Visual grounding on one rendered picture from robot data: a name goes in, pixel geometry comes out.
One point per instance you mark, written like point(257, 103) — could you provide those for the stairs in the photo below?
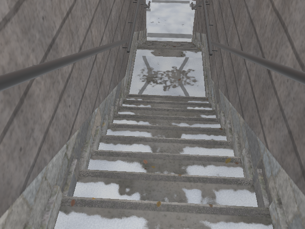
point(169, 44)
point(165, 163)

